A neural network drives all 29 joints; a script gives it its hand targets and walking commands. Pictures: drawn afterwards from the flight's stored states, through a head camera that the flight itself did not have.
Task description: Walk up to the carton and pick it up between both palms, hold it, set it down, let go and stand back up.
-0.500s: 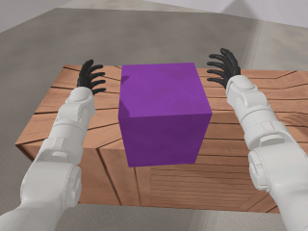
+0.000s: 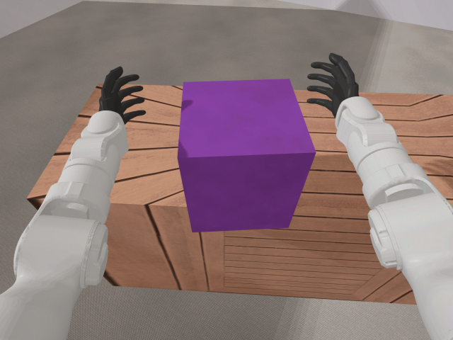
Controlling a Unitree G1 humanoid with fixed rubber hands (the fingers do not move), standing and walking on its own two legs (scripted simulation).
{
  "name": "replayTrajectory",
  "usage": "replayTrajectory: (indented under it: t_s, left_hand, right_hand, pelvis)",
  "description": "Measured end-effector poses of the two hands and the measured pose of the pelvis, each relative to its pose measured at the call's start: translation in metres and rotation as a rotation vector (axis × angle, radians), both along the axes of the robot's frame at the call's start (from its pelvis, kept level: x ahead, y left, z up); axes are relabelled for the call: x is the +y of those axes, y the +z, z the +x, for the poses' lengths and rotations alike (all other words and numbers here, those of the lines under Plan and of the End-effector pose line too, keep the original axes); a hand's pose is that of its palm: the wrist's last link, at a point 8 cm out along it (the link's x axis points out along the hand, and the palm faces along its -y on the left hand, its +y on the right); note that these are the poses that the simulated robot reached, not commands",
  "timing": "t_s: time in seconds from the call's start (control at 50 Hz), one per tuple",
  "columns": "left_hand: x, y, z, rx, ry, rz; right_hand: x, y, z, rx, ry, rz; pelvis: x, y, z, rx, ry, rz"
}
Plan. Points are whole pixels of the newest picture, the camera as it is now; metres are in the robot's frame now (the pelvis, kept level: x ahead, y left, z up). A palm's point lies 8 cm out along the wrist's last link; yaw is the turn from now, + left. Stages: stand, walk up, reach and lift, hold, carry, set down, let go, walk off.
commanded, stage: set down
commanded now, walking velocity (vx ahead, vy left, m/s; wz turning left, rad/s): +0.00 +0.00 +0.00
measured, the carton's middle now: (238, 158) +0.48 +0.00 +0.03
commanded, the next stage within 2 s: let go in 0.66 s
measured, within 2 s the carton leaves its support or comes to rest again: neither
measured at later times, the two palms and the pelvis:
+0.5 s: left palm (103, 108) +0.44 +0.24 +0.18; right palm (338, 90) +0.49 -0.16 +0.20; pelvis +0.02 +0.00 +0.00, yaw +0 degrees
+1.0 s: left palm (84, 121) +0.42 +0.26 +0.17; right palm (324, 94) +0.48 -0.14 +0.19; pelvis +0.00 +0.00 +0.00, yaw +0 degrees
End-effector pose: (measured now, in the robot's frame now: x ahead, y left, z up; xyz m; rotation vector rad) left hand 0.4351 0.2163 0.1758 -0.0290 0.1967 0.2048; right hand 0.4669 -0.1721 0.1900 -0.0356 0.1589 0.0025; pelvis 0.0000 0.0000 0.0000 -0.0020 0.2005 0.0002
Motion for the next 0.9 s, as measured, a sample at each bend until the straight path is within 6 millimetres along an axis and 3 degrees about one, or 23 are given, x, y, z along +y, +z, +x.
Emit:
replayTrajectory:
  t_s: [0.12, 0.28, 0.5, 0.9]
  left_hand:
    - [0.006, 0.010, 0.007, 0.010, 0.005, -0.002]
    - [0.015, 0.005, 0.013, 0.013, 0.003, -0.006]
    - [0.019, 0.006, 0.009, -0.035, -0.004, 0.001]
    - [0.039, 0.000, -0.008, -0.022, 0.027, -0.023]
  right_hand:
    - [-0.002, 0.010, 0.007, 0.007, -0.011, -0.003]
    - [-0.005, 0.008, 0.015, 0.011, -0.009, 0.000]
    - [0.008, 0.008, 0.019, -0.029, 0.038, 0.012]
    - [0.030, 0.005, 0.010, -0.013, 0.024, 0.000]
  pelvis:
    - [0.003, 0.000, 0.004, 0.003, -0.001, 0.000]
    - [0.005, 0.003, 0.014, 0.000, -0.005, 0.000]
    - [0.004, 0.004, 0.023, -0.018, -0.005, 0.000]
    - [0.000, 0.003, 0.007, -0.030, 0.001, 0.002]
